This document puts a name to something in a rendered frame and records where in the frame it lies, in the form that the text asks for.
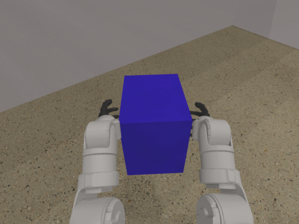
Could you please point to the robot right forearm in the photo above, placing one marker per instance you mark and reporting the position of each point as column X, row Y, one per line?
column 217, row 156

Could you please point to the robot left forearm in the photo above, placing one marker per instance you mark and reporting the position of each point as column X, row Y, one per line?
column 99, row 158

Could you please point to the robot right hand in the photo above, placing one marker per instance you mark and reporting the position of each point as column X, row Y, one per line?
column 203, row 113

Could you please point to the robot left hand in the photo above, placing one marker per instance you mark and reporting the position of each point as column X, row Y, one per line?
column 105, row 111

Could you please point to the robot left upper arm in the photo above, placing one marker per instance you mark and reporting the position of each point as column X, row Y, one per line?
column 99, row 210

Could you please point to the carton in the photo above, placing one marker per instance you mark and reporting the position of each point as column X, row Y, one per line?
column 155, row 123

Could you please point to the robot right upper arm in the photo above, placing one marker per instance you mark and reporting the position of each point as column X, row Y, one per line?
column 217, row 208

